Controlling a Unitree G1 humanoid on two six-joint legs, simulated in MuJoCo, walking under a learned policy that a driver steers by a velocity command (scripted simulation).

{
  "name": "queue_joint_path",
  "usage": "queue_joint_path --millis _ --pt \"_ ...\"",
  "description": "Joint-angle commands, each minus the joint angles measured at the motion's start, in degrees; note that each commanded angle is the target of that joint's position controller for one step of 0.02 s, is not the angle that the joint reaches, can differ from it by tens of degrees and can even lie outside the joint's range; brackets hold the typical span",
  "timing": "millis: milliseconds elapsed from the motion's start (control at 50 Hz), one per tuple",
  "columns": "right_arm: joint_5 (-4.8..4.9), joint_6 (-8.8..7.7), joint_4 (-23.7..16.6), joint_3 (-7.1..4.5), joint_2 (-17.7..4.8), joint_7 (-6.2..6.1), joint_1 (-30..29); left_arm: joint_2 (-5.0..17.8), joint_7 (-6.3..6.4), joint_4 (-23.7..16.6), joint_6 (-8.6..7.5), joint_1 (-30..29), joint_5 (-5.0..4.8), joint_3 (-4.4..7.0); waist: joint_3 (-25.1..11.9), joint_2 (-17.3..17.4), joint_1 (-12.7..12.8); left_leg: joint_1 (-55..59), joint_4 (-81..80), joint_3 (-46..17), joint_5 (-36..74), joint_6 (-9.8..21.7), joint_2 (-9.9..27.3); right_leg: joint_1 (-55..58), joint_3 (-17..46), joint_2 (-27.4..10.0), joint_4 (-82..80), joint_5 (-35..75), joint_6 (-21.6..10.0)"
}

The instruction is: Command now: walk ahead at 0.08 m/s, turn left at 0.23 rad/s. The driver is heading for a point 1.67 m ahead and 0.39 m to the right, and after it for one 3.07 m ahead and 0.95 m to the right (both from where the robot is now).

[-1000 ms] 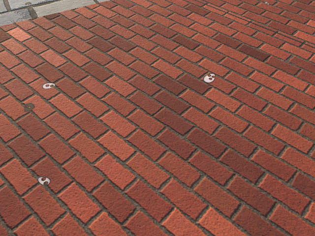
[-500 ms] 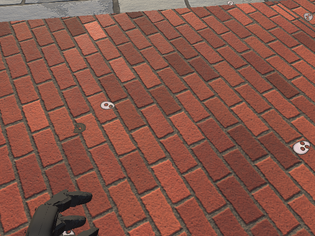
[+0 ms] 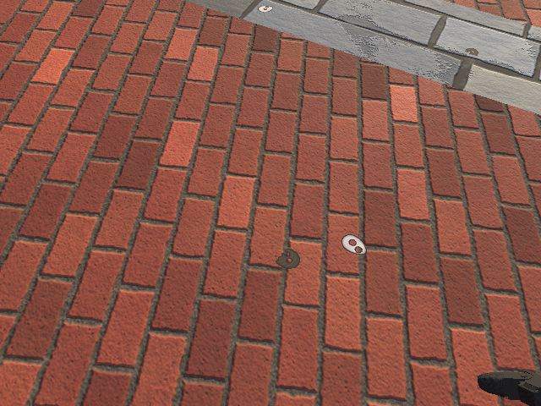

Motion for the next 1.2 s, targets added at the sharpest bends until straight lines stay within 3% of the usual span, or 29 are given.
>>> queue_joint_path --millis 20,40,60,80,140,200,280,360,380,400,420,440,460,500,520,560,640,660,700,760,880,940,960,980,1000,1040,1060,1140,1200 --pt "-0.88 -2.37 -1.01 -1.01 -5.59 -0.97 9.18 2.07 -1.06 -3.43 1.37 3.63 0.62 0.16 -10.27 10.92 -4.11 23.16 -17.68 -13.89 15.20 2.47 10.32 -8.53 2.58 -2.96 8.41 -5.26 -1.33" --pt "-0.33 -2.52 -3.15 -0.27 -7.75 -1.89 6.42 -1.94 -1.05 -4.81 2.70 5.52 -0.11 -1.58 -12.64 19.13 -3.26 19.73 -21.09 -25.66 27.08 10.69 23.94 -10.84 5.32 3.17 14.09 -22.99 0.84" --pt "0.01 -2.58 -1.33 0.23 -4.50 -2.73 7.76 1.09 -0.73 -3.56 4.14 2.60 -0.99 -1.02 -13.33 12.76 -6.51 13.52 -20.33 -19.86 24.67 13.38 21.36 -4.45 12.26 1.88 16.05 -21.29 0.48" --pt "-0.55 -2.48 -0.05 1.07 -3.44 -3.32 4.07 1.27 -1.14 -3.73 4.43 1.52 -2.13 -0.83 -8.68 13.92 -3.67 10.37 -20.69 -14.49 21.46 11.93 17.89 -4.24 13.61 3.42 15.93 -18.92 -0.10" --pt "0.22 -2.10 1.01 0.04 -5.67 -4.79 2.25 6.00 -0.94 -0.73 3.64 4.91 -0.45 1.64 -6.51 12.31 -2.07 13.53 -18.01 -6.10 31.49 9.93 14.08 -7.49 11.90 6.38 23.34 -13.49 -0.86" --pt "0.53 -2.25 1.26 0.25 -3.26 -5.29 3.07 2.88 -0.96 -1.43 3.75 3.53 -1.05 1.56 -8.76 6.56 -2.42 17.11 -16.81 -4.03 31.93 10.83 16.34 -9.52 12.40 5.69 27.18 -13.50 -0.80" --pt "-0.33 -2.33 1.62 -0.18 -2.29 -5.28 2.83 0.76 -1.67 -3.63 4.61 0.30 -1.05 1.24 -8.14 9.24 -3.62 16.36 -16.34 -1.50 21.83 9.92 16.74 -6.96 10.56 5.45 18.27 -11.99 -1.20" --pt "-0.13 -2.39 2.24 -1.53 -4.30 -4.89 2.90 0.76 -2.49 -4.91 4.59 1.51 -1.21 1.62 -9.19 9.16 -2.44 14.40 -12.32 0.67 18.28 7.41 18.19 -0.22 8.07 6.34 7.23 -8.84 -3.33" --pt "0.20 -2.18 2.46 -1.88 -4.63 -4.85 2.51 0.63 -2.56 -4.31 4.25 3.68 -1.12 1.71 -9.12 7.40 -0.90 11.62 -8.65 3.24 14.01 4.81 17.00 4.13 7.53 7.37 0.44 -4.13 -4.32" --pt "0.18 -1.93 3.30 -2.17 -4.16 -4.65 4.52 3.04 -2.32 -4.08 3.62 4.63 -0.28 2.34 -6.53 0.26 -0.35 5.42 -0.38 6.96 2.70 0.20 13.55 7.16 15.50 4.85 -8.63 1.47 -5.94" --pt "-0.22 -1.22 1.65 -1.49 -0.45 -4.42 6.43 10.71 -1.64 -5.34 2.82 4.79 0.36 3.84 -3.61 -16.76 -2.57 -10.49 15.31 11.01 -19.74 -4.99 4.17 11.33 39.60 -10.95 -12.01 21.53 -10.54" --pt "-0.52 -0.60 -1.77 -0.80 -0.72 -4.68 -1.62 14.64 -1.13 -5.70 3.19 7.96 0.46 5.44 -2.61 -15.80 2.18 -16.35 22.75 1.58 -25.37 -5.03 -1.67 8.18 47.41 -14.21 -14.65 30.39 -18.31" --pt "-0.08 -0.63 -1.41 -0.76 -1.16 -4.63 -1.70 12.80 -0.65 -5.56 3.65 6.81 0.30 5.19 -1.62 -9.28 0.63 -16.83 26.94 -2.21 -20.70 -4.78 0.00 7.63 42.81 -11.97 -14.57 23.68 -19.10" --pt "0.41 -1.73 0.60 -1.37 -3.14 -4.23 0.87 9.30 -0.01 -7.45 4.39 -2.09 -0.67 4.17 -1.21 -4.92 -3.44 -15.31 25.59 -3.28 -9.28 -4.39 1.09 6.32 35.02 -4.54 -13.63 17.86 -15.09" --pt "-0.35 -1.86 1.62 -1.61 -3.92 -4.03 2.52 8.27 0.13 -8.30 4.41 -4.25 -1.13 3.95 -2.90 -5.17 -3.81 -13.84 26.08 -2.61 -6.63 -4.73 0.59 6.83 32.88 -2.46 -12.64 20.95 -14.43" --pt "-0.37 -1.55 3.38 -1.51 -3.72 -3.55 5.39 6.75 -0.12 -8.18 4.01 -3.36 -1.37 3.43 -6.78 -3.41 -3.48 -11.62 26.10 -1.93 -5.25 -5.36 -0.03 9.76 30.61 -1.74 -11.07 27.50 -14.07" --pt "0.44 -0.73 4.17 -0.86 -2.98 -3.46 6.26 6.30 0.21 -7.13 3.58 -0.90 -0.80 3.03 -7.03 -4.63 -1.86 -10.55 18.93 -1.22 -5.31 -5.21 0.25 13.25 30.39 -2.14 -10.96 27.33 -14.18" --pt "-0.04 -0.76 4.80 -0.70 -3.35 -3.00 7.43 5.70 0.17 -6.78 3.47 0.38 -0.48 2.76 -9.00 -5.24 -1.05 -8.56 16.67 -0.42 -5.06 -4.84 0.70 13.51 30.89 -2.00 -13.83 11.99 -14.53" --pt "-0.70 -0.93 4.87 -0.69 -3.93 -1.54 5.94 5.30 -0.50 -6.05 3.00 0.79 0.41 2.20 -5.73 -9.47 0.12 -7.93 11.51 1.01 -4.36 -3.76 1.25 10.90 34.26 -2.70 -20.52 -17.07 -14.37" --pt "0.15 -1.53 4.75 -0.99 -5.41 -0.14 3.61 7.66 -0.86 -5.14 1.41 0.91 1.06 2.59 -0.56 -7.64 0.51 -8.61 6.63 0.92 -4.32 -1.81 1.33 9.67 34.96 -6.13 -23.92 -23.33 -13.97" --pt "1.33 -2.82 5.35 -0.85 -4.86 1.02 7.68 7.93 -0.18 -5.04 -1.53 -5.05 0.84 2.65 1.97 -5.11 -3.46 0.06 -0.36 3.15 -7.17 3.85 1.90 6.38 24.53 -8.31 -25.10 -19.16 -11.41" --pt "1.05 -3.77 8.46 -1.32 -4.93 0.74 17.21 6.98 0.00 -5.00 -1.73 -7.57 0.79 2.30 0.69 1.58 -8.62 16.93 -8.64 5.94 -6.79 6.86 -1.89 -2.54 14.89 -4.78 -13.10 -16.60 -9.79" --pt "0.36 -4.55 12.31 -2.76 -8.59 0.13 28.48 3.89 0.11 -6.18 -1.93 -9.89 1.70 1.16 -2.26 12.25 -12.94 27.90 -14.31 -5.70 -16.28 9.59 2.11 -10.60 6.89 1.18 8.72 -6.06 -7.75" --pt "0.07 -5.47 11.36 -3.77 -13.73 -0.10 31.82 -1.05 -0.66 -10.85 -2.62 -14.20 1.25 -0.71 -2.47 22.62 -13.15 36.00 -26.63 -39.95 -33.69 16.69 14.99 -30.86 7.54 11.59 26.27 -11.72 -4.24" --pt "0.25 -5.30 10.11 -3.53 -12.25 -0.25 27.91 0.47 -0.94 -11.58 -3.43 -14.90 1.74 -0.73 -1.84 17.57 -11.21 37.07 -31.44 -51.15 -35.11 18.93 17.57 -39.82 16.65 11.06 34.27 -12.52 -3.90" --pt "0.32 -5.76 9.00 -3.67 -10.74 -1.03 24.59 4.46 -1.87 -10.03 -4.66 -15.77 1.84 -0.09 -1.93 3.58 -9.43 33.77 -26.95 -37.90 -23.46 16.70 14.35 -38.03 18.41 5.50 34.65 -3.38 -3.08" --pt "0.71 -5.97 9.29 -3.39 -10.20 -1.53 24.72 4.52 -2.11 -9.47 -4.55 -15.05 2.26 -0.15 -2.02 1.66 -8.39 31.66 -27.86 -33.94 -20.19 15.26 12.17 -35.48 17.74 4.56 31.82 -2.06 -2.30" --pt "1.60 -7.25 10.71 -2.65 -8.05 -2.15 25.16 3.13 -2.95 -9.46 -1.89 -16.99 2.25 -1.05 1.72 3.55 -7.11 24.99 -31.89 -25.22 -6.76 13.84 6.58 -31.97 14.42 4.50 23.46 3.68 0.49" --pt "1.73 -7.78 12.31 -2.42 -6.88 -2.24 26.51 1.41 -3.22 -10.80 -1.92 -22.58 1.66 -2.03 2.98 4.15 -8.87 22.70 -32.32 -19.74 6.99 12.41 4.09 -28.86 11.25 5.56 13.70 11.00 0.55"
